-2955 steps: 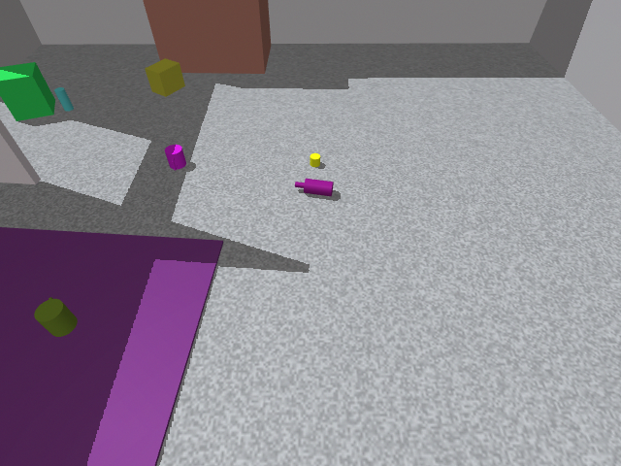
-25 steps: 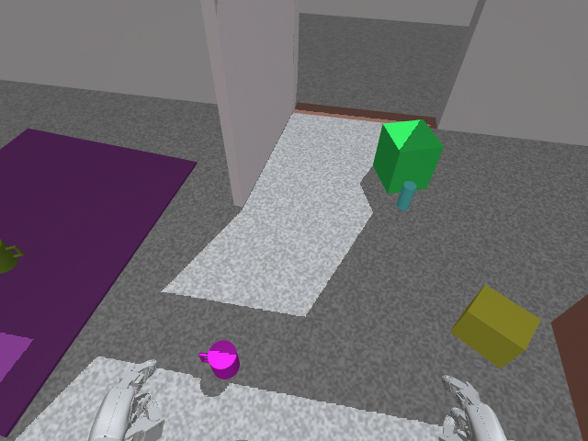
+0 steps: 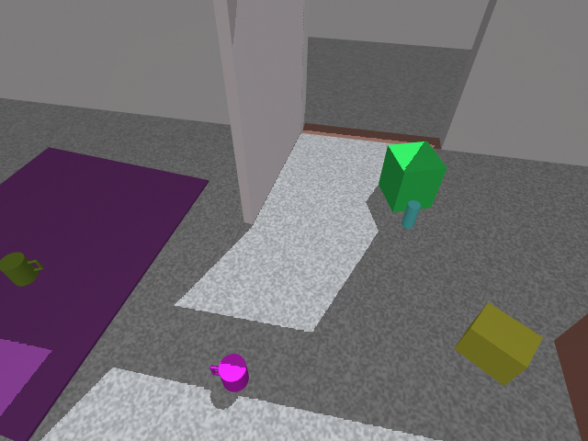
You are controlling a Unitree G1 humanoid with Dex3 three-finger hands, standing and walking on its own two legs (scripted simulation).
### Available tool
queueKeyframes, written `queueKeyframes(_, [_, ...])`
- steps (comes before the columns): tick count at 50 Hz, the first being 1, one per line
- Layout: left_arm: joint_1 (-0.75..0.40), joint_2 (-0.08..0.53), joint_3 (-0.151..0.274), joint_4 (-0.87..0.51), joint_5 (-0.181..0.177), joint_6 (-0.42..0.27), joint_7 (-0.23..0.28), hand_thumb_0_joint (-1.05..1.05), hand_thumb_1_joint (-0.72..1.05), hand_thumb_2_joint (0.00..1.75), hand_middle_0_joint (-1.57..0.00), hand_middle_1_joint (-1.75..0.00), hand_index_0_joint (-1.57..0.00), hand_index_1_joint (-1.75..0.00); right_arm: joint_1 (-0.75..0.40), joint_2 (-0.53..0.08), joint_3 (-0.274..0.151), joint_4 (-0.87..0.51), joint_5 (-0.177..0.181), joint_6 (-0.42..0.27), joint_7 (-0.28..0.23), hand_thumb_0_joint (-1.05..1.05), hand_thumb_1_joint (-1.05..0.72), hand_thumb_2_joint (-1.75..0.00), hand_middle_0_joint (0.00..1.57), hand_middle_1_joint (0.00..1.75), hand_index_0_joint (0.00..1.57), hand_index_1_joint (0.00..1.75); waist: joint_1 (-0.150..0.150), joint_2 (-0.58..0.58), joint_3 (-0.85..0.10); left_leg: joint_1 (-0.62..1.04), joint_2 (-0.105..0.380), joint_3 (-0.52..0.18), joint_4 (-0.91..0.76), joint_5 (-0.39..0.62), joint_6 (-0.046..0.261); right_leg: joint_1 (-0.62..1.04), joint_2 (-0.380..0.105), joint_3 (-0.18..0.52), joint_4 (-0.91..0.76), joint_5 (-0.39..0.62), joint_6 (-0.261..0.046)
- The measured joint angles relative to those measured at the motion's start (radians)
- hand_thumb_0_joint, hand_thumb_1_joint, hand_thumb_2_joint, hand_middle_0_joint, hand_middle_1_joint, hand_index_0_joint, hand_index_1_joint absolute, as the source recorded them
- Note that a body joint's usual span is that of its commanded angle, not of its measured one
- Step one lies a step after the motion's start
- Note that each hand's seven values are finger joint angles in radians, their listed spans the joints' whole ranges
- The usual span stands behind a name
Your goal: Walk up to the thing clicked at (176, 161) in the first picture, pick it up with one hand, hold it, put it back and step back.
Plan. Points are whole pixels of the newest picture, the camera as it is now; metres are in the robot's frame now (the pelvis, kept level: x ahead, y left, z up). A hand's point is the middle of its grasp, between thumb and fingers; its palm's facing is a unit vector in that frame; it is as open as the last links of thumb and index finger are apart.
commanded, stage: stand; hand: left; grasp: from above
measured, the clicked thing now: (229, 372) +0.48 +0.22 -0.72
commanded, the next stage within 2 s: step back in 1.94 s
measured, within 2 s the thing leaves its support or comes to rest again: neither
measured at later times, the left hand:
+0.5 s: hand out of the picture +0.05 +0.23 -0.15, palm faces +0.03 -0.94 -0.34, open 7.4 cm
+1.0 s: hand out of the picture +0.08 +0.22 -0.15, palm faces +0.02 -0.94 -0.34, open 7.4 cm
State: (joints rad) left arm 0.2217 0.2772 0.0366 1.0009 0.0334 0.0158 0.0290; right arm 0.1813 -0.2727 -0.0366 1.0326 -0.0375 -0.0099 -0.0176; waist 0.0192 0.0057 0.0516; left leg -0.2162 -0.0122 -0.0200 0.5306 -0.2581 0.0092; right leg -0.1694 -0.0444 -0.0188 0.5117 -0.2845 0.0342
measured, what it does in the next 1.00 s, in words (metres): stands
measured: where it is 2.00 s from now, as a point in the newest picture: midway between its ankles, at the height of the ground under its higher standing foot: outside the picture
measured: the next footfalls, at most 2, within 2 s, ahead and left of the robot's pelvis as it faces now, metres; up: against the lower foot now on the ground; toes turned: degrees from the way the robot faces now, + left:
none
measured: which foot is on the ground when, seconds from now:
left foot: down 0.00-1.00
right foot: down 0.00-1.00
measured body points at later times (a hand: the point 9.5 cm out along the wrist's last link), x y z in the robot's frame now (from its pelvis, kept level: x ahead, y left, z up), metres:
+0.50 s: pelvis +0.00 -0.01 +0.01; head +0.00 -0.02 +0.46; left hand +0.05 +0.28 -0.13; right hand +0.07 -0.30 -0.13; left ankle +0.02 +0.11 -0.73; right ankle +0.00 -0.14 -0.73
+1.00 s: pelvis +0.01 -0.02 +0.01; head +0.01 -0.02 +0.46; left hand +0.08 +0.27 -0.12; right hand +0.08 -0.31 -0.13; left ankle +0.02 +0.11 -0.73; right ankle +0.00 -0.14 -0.73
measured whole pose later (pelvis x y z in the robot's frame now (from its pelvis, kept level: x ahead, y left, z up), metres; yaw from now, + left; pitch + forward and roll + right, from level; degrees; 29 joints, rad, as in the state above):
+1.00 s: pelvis +0.01 -0.02 +0.01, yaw +0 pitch -4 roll +0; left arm 0.10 0.31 0.03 1.16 0.02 -0.01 0.01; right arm 0.12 -0.32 -0.01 1.15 -0.02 -0.01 -0.02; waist 0.00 0.01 0.06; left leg -0.11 0.02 -0.03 0.34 -0.17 -0.02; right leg -0.06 -0.01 -0.03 0.33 -0.21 0.01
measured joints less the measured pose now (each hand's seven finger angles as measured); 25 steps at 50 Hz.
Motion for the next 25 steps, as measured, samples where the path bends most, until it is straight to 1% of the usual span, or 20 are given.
queueKeyframes(10, [-0.024, 0.01, -0.004, 0.093, 0.0, -0.009, -0.001, 0.0, 0.91, 0.9, -0.21, -0.3, -0.2, -0.3, -0.022, -0.008, 0.0, 0.061, 0.008, 0.007, 0.001, 0.01, -0.91, -0.9, 0.21, 0.3, 0.21, 0.3, -0.002, 0.008, 0.004, 0.061, 0.001, -0.005, -0.099, 0.052, -0.006, 0.057, 0.001, -0.006, -0.089, 0.045, -0.004])
queueKeyframes(25, [-0.067, 0.019, -0.006, 0.141, -0.008, -0.018, -0.004, 0.0, 0.91, 0.9, -0.21, -0.3, -0.2, -0.3, -0.037, -0.031, 0.009, 0.103, 0.013, 0.007, 0.002, 0.01, -0.91, -0.9, 0.2, 0.3, 0.21, 0.3, -0.009, 0.012, 0.01, 0.094, 0.017, -0.012, -0.155, 0.074, -0.022, 0.09, 0.017, -0.014, -0.143, 0.065, -0.018])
